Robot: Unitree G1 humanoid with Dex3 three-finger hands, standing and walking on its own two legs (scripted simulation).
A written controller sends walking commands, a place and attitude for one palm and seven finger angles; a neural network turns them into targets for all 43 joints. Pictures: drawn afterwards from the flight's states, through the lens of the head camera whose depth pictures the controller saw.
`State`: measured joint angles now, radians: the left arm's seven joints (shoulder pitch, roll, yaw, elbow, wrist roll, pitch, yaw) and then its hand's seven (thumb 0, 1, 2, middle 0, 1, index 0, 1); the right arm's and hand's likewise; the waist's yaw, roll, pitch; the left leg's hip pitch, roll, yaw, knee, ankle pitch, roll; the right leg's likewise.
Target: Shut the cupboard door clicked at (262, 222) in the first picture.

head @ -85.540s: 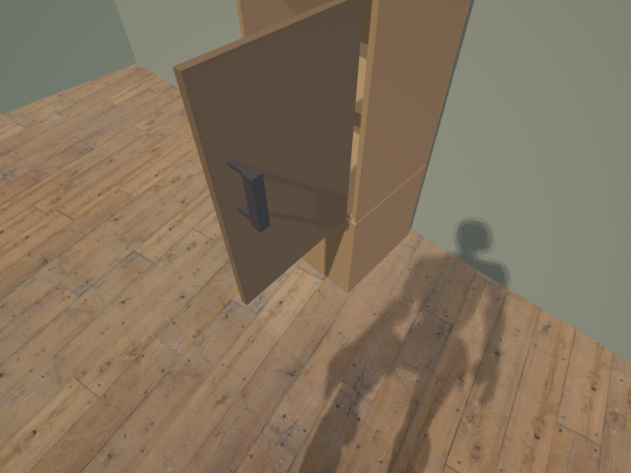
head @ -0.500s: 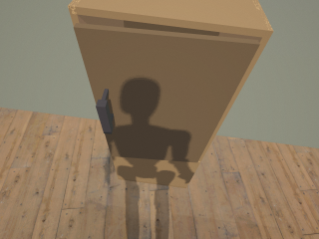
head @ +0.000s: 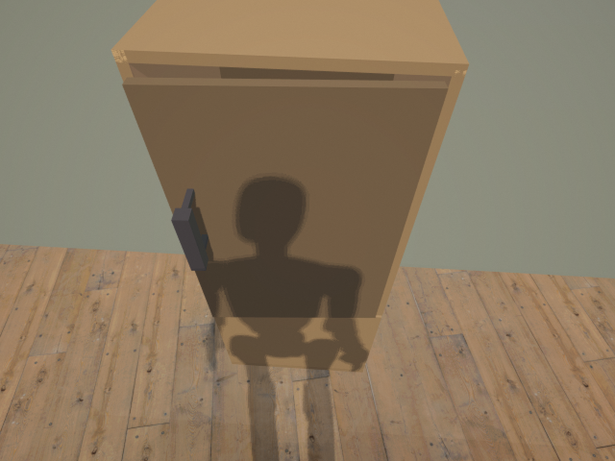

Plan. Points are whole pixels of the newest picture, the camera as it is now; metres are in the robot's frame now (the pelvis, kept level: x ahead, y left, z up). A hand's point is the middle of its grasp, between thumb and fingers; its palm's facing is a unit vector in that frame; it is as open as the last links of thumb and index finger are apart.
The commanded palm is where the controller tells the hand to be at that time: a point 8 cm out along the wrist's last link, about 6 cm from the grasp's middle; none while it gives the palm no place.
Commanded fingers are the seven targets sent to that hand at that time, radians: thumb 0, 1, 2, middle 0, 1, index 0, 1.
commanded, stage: come to a stop and stand still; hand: left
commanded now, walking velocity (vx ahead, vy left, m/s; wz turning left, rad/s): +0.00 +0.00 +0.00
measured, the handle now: (194, 230) +0.45 +0.21 +0.02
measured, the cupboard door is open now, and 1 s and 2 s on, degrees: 3 3 3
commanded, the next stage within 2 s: look again from close up in 0.90 s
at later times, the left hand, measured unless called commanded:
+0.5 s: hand out of the picture +0.02 +0.21 -0.17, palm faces +0.00 -0.98 -0.20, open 7.3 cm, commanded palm none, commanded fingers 0.00 0.90 0.90 -0.20 -0.30 -0.20 -0.30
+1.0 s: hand out of the picture +0.01 +0.21 -0.18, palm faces +0.03 -0.99 -0.16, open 7.4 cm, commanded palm none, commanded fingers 0.00 0.90 0.90 -0.20 -0.30 -0.20 -0.30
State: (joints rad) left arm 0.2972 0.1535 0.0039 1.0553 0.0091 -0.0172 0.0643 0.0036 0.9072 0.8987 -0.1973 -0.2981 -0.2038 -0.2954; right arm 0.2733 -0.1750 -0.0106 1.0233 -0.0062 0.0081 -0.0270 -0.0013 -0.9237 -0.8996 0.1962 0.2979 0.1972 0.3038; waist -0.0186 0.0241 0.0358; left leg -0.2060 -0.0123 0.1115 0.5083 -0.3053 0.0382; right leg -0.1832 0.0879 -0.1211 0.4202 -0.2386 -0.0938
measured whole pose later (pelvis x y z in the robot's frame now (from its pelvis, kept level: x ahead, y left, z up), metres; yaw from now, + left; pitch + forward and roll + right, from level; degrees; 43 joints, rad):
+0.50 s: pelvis +0.00 +0.04 +0.00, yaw +0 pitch +0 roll -1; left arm 0.27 0.15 -0.01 1.09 0.00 -0.01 0.04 0.00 0.93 0.90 -0.20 -0.30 -0.20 -0.30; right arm 0.34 -0.13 0.04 1.12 -0.02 -0.02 -0.03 0.00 -0.91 -0.90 0.20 0.30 0.20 0.30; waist -0.01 0.02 0.04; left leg -0.15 -0.09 0.14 0.40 -0.26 0.13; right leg -0.20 0.02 -0.09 0.47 -0.27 -0.04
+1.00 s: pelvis +0.02 +0.06 +0.00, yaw -1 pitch -1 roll -1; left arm 0.28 0.11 -0.01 1.13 0.00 0.01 0.05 0.00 0.91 0.90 -0.20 -0.30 -0.20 -0.30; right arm 0.27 -0.14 0.02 1.13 -0.01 -0.02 -0.05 0.00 -0.91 -0.90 0.20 0.30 0.20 0.30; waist 0.01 0.00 0.06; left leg -0.10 -0.12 0.15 0.39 -0.28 0.15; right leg -0.17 -0.01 -0.07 0.50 -0.31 -0.01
